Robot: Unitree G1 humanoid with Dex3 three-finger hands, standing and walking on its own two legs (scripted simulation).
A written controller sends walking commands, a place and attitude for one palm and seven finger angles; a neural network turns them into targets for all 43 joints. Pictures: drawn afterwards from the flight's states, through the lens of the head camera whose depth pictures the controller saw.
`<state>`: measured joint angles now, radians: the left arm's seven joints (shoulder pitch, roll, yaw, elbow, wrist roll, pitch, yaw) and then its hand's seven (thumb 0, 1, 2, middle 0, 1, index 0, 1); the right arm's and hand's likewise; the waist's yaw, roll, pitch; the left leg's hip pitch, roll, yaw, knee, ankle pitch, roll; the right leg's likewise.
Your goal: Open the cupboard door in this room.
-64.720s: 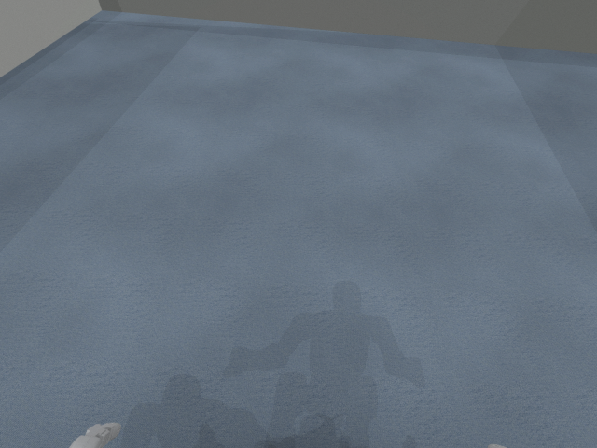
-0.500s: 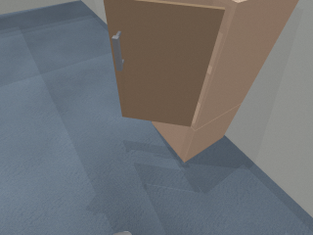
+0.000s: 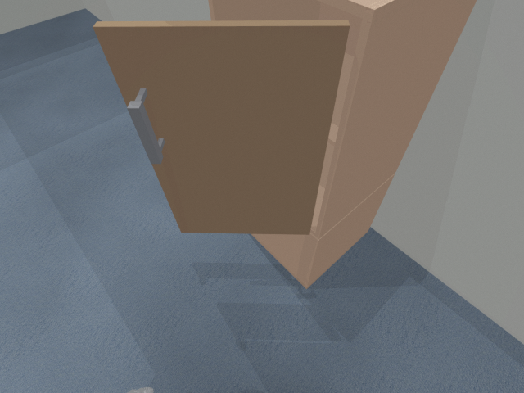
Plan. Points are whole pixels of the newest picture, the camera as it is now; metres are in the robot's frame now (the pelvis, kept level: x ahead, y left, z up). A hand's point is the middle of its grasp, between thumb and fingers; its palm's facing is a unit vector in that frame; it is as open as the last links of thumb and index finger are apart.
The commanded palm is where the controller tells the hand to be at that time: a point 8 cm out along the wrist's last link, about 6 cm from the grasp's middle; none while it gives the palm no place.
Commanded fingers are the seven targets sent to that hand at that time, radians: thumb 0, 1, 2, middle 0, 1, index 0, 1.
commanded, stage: come to a stop and stand still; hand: left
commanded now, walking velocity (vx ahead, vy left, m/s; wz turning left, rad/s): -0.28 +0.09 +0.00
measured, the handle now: (149, 127) +0.54 +0.22 +0.09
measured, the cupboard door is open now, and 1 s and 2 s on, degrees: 47 47 47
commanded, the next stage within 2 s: look again from close up in 1.80 s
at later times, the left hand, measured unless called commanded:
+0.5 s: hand out of the picture +0.00 +0.22 -0.16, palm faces +0.03 -0.98 -0.22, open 7.4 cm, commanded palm none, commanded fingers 0.00 0.90 0.90 -0.20 -0.30 -0.20 -0.30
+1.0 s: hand out of the picture -0.04 +0.14 -0.16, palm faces +0.02 -0.98 -0.18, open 7.3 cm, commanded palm none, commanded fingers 0.00 0.90 0.90 -0.20 -0.30 -0.20 -0.30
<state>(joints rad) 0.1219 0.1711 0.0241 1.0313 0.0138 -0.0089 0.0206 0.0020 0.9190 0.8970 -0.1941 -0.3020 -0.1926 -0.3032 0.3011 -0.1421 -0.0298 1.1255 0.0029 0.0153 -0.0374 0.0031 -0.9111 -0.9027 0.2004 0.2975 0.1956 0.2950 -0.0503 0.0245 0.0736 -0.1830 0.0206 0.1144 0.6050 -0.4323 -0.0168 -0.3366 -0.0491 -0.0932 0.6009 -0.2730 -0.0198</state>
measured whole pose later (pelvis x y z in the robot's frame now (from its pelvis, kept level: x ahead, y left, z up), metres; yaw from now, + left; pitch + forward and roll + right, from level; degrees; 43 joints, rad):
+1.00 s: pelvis -0.03 -0.03 +0.01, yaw +0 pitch -1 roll +1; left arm 0.29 0.12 0.00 1.15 0.00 0.00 0.03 0.01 0.92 0.90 -0.20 -0.30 -0.20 -0.30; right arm 0.30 -0.13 -0.02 1.19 -0.01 0.01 -0.04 0.00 -0.91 -0.90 0.20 0.30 0.19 0.29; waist -0.02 0.00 0.05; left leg -0.18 0.07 0.07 0.42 -0.21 -0.04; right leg -0.07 0.01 -0.06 0.40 -0.32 -0.04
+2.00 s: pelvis -0.02 +0.01 +0.01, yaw -1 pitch +0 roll -1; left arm 0.28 0.14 -0.01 1.10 0.02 -0.03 0.05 0.00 0.91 0.90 -0.20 -0.30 -0.20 -0.30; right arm 0.26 -0.17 -0.02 1.10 -0.01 -0.02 -0.03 0.01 -0.92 -0.90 0.20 0.30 0.20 0.29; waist -0.02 0.02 0.06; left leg -0.25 0.05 0.09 0.53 -0.29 0.00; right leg -0.11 -0.01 -0.04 0.45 -0.35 0.01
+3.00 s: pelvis +0.00 +0.01 +0.00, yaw -3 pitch +1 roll +1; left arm 0.29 0.17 0.01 1.08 0.01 0.01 0.05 0.00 0.91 0.90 -0.20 -0.30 -0.20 -0.30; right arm 0.24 -0.15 -0.01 1.08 0.00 -0.03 -0.05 0.01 -0.92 -0.90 0.20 0.30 0.20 0.30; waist 0.01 -0.03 0.07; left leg -0.21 0.02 0.14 0.54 -0.33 0.02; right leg -0.17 -0.06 -0.04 0.62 -0.41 0.00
